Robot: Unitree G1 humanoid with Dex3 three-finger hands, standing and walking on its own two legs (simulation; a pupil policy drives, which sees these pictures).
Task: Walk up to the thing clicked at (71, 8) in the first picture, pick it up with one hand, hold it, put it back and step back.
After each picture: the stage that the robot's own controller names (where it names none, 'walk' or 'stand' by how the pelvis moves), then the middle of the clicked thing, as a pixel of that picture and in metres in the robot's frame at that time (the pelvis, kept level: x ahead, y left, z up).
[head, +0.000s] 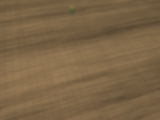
stand; (71, 10) +2.03 +0.11 -0.72
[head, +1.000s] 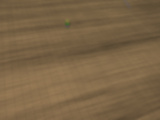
walk; (67, 23) +1.89 +0.11 -0.71
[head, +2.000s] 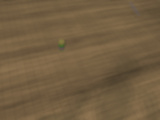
walk; (61, 45) +1.25 +0.14 -0.72
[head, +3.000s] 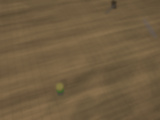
walk; (60, 89) +0.72 +0.15 -0.71
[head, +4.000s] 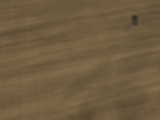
walk; out of the picture +0.38 +0.15 -0.71
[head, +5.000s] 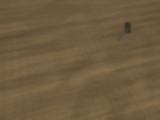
stand; out of the picture +0.22 +0.14 -0.71
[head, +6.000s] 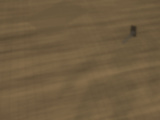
stand; out of the picture +0.22 +0.13 -0.72
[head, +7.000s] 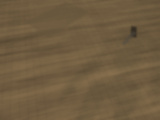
stand; out of the picture +0.22 +0.15 -0.73
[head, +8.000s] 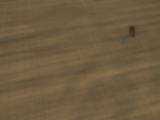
stand; out of the picture +0.22 +0.15 -0.73
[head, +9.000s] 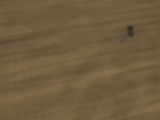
stand; out of the picture +0.21 +0.16 -0.73
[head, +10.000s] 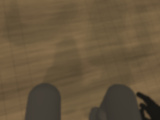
go down; (44, 92) +0.31 +0.14 -0.38
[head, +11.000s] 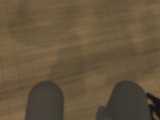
go down; (48, 90) +0.31 +0.13 -0.33
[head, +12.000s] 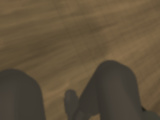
close in; (1, 84) +0.32 +0.16 -0.23
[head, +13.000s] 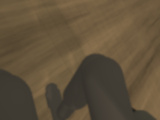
close; out of the picture +0.41 +0.15 -0.25
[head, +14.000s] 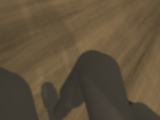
lift; out of the picture +0.41 +0.15 -0.24
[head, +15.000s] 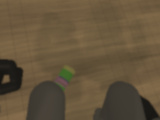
lift; (63, 78) +0.40 +0.06 -0.35
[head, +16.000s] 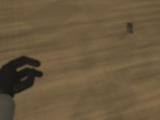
go down; out of the picture +0.30 +0.02 -0.69
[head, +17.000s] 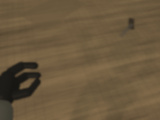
go down; out of the picture +0.28 +0.02 -0.71
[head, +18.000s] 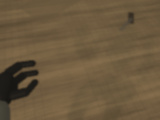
stand; out of the picture +0.29 +0.00 -0.70
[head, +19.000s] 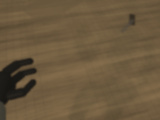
stand; out of the picture +0.28 -0.01 -0.69
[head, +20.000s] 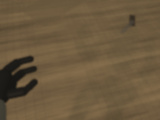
stand; out of the picture +0.27 -0.02 -0.70
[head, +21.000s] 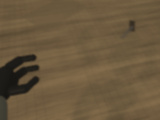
stand; out of the picture +0.26 -0.03 -0.71
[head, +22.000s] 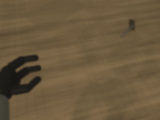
stand; out of the picture +0.26 -0.03 -0.71
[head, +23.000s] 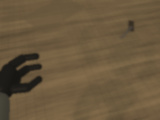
stand; out of the picture +0.26 -0.04 -0.71
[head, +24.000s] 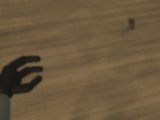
stand; out of the picture +0.26 -0.05 -0.71
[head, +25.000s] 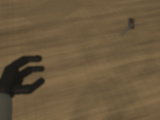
stand; out of the picture +0.25 -0.05 -0.70
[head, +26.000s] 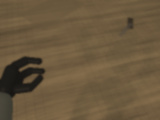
stand; out of the picture +0.25 -0.06 -0.71
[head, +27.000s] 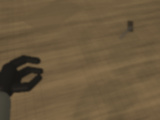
hold; out of the picture +0.24 -0.06 -0.71
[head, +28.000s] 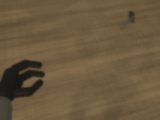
hold; out of the picture +0.25 -0.07 -0.69
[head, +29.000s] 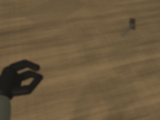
hold; out of the picture +0.24 -0.07 -0.71
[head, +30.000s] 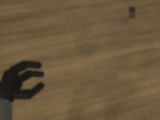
hold; out of the picture +0.25 -0.08 -0.68
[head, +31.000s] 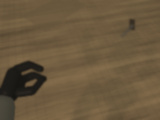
hold; out of the picture +0.23 -0.08 -0.71
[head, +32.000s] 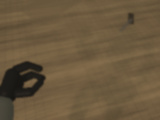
hold; out of the picture +0.24 -0.09 -0.69
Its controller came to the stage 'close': yes
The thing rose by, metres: 0.01
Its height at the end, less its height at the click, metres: -0.02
